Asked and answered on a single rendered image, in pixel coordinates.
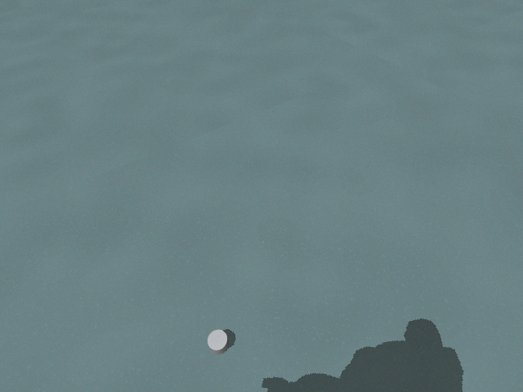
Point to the tin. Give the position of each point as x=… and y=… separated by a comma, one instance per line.
x=218, y=342

